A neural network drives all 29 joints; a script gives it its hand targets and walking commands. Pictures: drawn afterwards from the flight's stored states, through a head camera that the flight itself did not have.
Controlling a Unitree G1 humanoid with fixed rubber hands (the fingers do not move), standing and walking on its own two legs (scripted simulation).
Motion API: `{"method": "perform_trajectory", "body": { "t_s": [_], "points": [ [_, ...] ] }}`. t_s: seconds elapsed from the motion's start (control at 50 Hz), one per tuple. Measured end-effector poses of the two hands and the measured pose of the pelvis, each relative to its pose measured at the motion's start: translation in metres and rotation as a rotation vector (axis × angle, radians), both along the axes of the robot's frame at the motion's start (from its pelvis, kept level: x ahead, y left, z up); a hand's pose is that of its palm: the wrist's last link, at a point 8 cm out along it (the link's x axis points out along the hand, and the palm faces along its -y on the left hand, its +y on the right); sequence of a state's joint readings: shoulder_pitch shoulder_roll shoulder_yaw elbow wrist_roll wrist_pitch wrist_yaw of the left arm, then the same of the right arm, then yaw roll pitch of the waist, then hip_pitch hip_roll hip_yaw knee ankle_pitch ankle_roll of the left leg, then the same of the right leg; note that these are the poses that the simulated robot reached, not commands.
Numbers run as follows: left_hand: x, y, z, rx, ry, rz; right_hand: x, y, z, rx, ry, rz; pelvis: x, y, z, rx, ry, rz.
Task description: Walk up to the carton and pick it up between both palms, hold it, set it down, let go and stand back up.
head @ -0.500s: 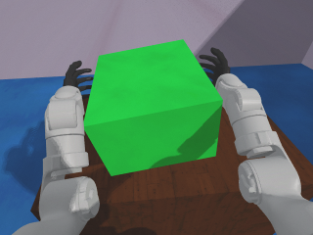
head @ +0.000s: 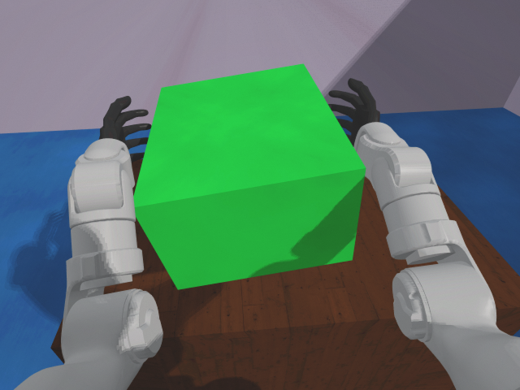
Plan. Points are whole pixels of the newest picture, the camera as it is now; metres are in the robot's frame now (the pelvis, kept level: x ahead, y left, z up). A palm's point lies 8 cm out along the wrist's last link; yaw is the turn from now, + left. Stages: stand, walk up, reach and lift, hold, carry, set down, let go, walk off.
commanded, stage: hold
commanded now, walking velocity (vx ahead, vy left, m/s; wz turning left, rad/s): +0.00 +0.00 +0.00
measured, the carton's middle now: (247, 165) +0.41 -0.01 +0.19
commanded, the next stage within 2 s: none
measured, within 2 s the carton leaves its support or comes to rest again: neither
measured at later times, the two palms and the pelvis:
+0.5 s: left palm (111, 149) +0.37 +0.18 +0.25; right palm (361, 133) +0.37 -0.17 +0.26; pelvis -0.01 +0.00 +0.00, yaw +0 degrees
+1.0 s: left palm (113, 152) +0.37 +0.18 +0.25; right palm (361, 137) +0.37 -0.17 +0.26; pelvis +0.00 +0.00 +0.00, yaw +0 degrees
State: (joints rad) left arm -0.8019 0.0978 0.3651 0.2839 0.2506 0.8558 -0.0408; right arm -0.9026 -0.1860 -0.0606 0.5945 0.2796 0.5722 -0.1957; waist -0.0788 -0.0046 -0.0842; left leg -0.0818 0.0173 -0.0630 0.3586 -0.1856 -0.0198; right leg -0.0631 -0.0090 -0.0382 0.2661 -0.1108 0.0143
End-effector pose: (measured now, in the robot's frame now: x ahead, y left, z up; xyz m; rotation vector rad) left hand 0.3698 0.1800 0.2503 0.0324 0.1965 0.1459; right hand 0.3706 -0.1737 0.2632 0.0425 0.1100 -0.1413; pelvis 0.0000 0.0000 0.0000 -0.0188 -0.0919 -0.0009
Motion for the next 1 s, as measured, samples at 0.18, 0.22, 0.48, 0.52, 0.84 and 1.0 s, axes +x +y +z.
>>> {"method": "perform_trajectory", "body": {
  "t_s": [0.18, 0.22, 0.48, 0.52, 0.84, 1.0],
  "points": [
    [-0.0036, 0.0012, 0.0005, -0.003, -0.005, 0.001, -0.0039, 0.0013, 0.0, -0.005, -0.002, -0.001, -0.0019, 0.0, -0.0001, -0.001, -0.002, 0.0],
    [-0.0043, 0.0017, 0.0012, -0.004, -0.006, 0.001, -0.0045, 0.0018, 0.0007, -0.004, -0.002, 0.0, -0.0028, 0.0, -0.0002, -0.001, -0.006, 0.0],
    [-0.0048, 0.0041, 0.0035, 0.006, -0.004, 0.007, -0.0037, 0.0044, 0.0, -0.01, 0.005, 0.003, -0.0056, 0.001, -0.0001, 0.001, -0.002, 0.006],
    [-0.0042, 0.004, 0.0023, 0.001, 0.003, 0.007, -0.0028, 0.0042, -0.0008, -0.015, 0.012, 0.004, -0.0056, 0.0009, 0.0, 0.002, -0.003, 0.004],
    [-0.0025, 0.003, 0.0007, 0.002, -0.007, 0.006, -0.0019, 0.0031, -0.0037, -0.007, 0.007, 0.002, -0.002, -0.0008, 0.0002, 0.0, -0.004, 0.013],
    [-0.0019, 0.0029, -0.0021, -0.001, 0.002, 0.003, -0.0029, 0.0031, -0.0079, -0.018, 0.018, -0.001, -0.0012, -0.0008, 0.0002, 0.0, -0.01, 0.007]
  ]
}}
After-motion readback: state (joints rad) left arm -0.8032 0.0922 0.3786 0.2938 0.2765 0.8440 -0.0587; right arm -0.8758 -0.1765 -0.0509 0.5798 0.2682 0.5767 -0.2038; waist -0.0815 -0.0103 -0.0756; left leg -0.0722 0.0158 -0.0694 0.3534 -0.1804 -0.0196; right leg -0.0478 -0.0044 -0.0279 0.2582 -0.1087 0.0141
